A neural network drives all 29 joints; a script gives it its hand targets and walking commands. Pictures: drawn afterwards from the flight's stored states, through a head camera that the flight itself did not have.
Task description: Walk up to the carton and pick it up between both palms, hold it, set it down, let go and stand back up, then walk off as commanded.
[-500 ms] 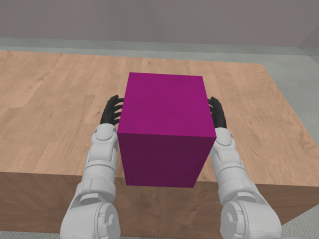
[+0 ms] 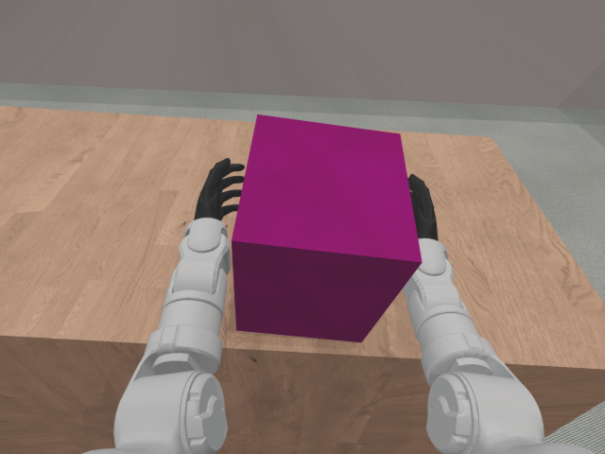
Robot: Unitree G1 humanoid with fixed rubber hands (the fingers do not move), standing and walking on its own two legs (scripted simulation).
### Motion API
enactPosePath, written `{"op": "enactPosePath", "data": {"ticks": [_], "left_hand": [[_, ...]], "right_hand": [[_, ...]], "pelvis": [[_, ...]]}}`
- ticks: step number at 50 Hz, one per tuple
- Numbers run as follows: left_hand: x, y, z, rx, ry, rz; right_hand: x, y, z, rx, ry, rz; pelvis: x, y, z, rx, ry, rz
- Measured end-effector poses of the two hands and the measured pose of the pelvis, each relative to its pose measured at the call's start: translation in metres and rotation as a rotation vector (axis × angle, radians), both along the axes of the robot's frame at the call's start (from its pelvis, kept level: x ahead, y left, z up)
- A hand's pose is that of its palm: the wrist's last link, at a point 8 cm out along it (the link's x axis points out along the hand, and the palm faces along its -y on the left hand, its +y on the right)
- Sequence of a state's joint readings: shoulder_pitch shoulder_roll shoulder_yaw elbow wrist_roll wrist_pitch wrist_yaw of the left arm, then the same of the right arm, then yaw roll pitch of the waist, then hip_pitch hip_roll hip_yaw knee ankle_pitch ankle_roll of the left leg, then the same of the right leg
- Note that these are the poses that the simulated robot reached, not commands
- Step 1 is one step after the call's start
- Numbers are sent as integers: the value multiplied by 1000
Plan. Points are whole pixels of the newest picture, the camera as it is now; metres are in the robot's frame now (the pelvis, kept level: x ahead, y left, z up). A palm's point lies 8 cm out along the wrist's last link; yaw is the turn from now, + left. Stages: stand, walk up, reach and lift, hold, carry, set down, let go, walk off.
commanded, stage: reach and lift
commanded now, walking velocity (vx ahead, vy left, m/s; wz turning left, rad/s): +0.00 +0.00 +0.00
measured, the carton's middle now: (313, 237) +0.39 +0.00 +0.09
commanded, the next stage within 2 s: none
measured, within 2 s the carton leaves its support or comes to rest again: neither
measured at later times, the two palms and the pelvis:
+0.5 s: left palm (188, 212) +0.36 +0.17 +0.16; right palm (408, 224) +0.37 -0.12 +0.15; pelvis -0.01 +0.00 +0.00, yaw +2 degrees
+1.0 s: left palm (183, 194) +0.36 +0.17 +0.19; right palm (419, 194) +0.37 -0.12 +0.20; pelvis -0.01 +0.01 +0.00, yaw +1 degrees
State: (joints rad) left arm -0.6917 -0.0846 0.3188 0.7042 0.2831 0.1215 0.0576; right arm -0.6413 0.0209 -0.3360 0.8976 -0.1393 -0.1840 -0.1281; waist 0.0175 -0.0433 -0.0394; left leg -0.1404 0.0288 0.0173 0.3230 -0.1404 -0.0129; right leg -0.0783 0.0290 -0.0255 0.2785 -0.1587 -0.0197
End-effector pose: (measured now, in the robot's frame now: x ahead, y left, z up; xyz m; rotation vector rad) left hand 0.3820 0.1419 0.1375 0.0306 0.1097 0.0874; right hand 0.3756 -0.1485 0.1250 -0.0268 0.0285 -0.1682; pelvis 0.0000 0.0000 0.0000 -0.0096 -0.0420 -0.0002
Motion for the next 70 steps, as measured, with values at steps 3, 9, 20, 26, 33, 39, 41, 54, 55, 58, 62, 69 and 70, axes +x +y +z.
{"op": "enactPosePath", "data": {"ticks": [3, 9, 20, 26, 33, 39, 41, 54, 55, 58, 62, 69, 70], "left_hand": [[0, -1, 5, -4, -22, 0], [-3, 7, -6, -17, 6, 1], [-21, 26, -6, -9, 21, 44], [-17, 23, 27, 32, 7, 28], [-9, 9, 46, 64, 42, -9], [-13, 5, 49, 55, 38, -11], [-16, 6, 49, 43, 37, 0], [-24, 29, 64, 9, 43, 67], [-25, 30, 65, 10, 44, 69], [-26, 31, 69, 22, 51, 73], [-27, 27, 75, 36, 72, 69], [-24, 14, 93, 59, 80, 54], [-23, 12, 95, 57, 84, 50]], "right_hand": [[1, -1, 6, -4, -23, 2], [0, 6, 4, -43, 4, 15], [-7, 26, 5, 17, 14, 51], [-7, 23, 24, 26, 0, 33], [-11, 10, 34, 64, 33, -5], [-14, 5, 46, 73, 24, -4], [-14, 6, 52, 67, 22, 6], [-2, 30, 85, 30, 28, 72], [-2, 31, 87, 32, 29, 74], [-2, 31, 91, 45, 37, 80], [-2, 28, 94, 66, 57, 78], [-5, 14, 105, 87, 65, 61], [-5, 12, 106, 89, 70, 57]], "pelvis": [[0, -3, 0, 2, -11, -2], [-3, -9, 1, 6, -45, 6], [-8, -7, -1, -11, -28, 39], [-11, 0, -2, -6, -47, 42], [-11, 9, -1, -1, -80, 30], [-10, 15, -1, -6, -88, 4], [-11, 16, -2, -8, -92, 2], [-15, 8, -3, -9, -86, 29], [-14, 8, -3, -10, -86, 32], [-14, 7, -3, -11, -92, 40], [-13, 7, -3, -10, -90, 43], [-12, 8, -3, -11, -92, 37], [-12, 8, -3, -10, -91, 34]]}}
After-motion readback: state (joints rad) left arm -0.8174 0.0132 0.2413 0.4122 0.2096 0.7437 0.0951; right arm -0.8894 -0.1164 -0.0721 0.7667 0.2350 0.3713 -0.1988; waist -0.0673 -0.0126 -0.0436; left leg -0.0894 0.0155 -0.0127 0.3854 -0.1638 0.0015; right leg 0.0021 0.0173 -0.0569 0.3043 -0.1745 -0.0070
